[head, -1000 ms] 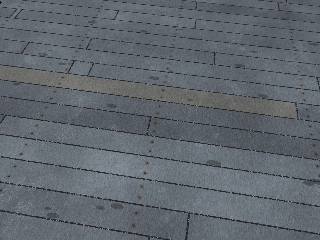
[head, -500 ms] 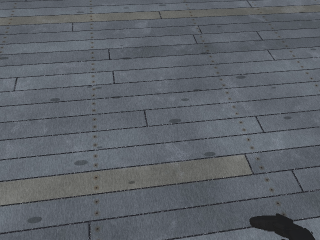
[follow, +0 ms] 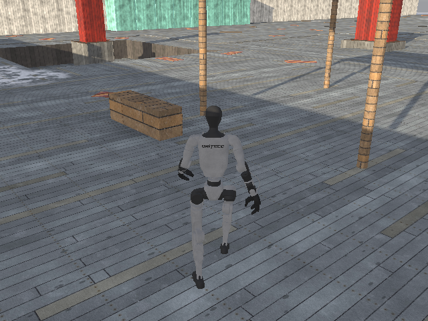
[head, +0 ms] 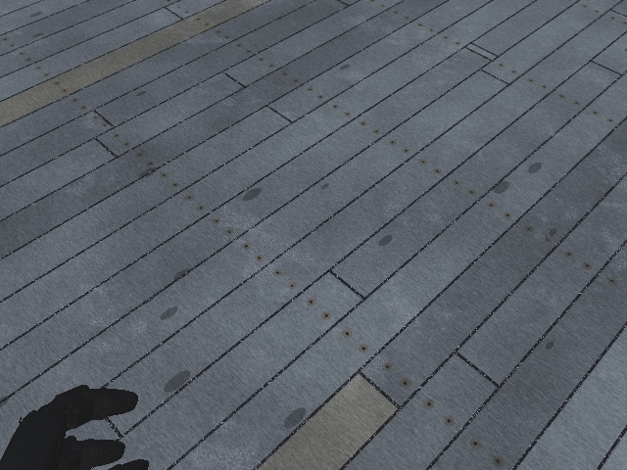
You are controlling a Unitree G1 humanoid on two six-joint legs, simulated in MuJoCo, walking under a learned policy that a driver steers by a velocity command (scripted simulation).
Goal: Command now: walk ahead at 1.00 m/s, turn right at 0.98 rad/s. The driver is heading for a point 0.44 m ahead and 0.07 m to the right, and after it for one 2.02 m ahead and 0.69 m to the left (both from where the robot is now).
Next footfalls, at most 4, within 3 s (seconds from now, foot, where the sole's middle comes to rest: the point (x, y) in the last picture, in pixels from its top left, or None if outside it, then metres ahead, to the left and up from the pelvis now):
0.14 right None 0.30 -0.03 -0.76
0.52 left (296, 375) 0.69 0.00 -0.76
1.02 right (373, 360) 0.72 -0.18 -0.76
1.56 left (192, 304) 0.90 0.24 -0.76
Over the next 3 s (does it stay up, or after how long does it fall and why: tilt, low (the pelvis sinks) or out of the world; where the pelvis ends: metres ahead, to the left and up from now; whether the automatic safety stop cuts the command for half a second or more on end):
stays up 1.55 0.61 0.01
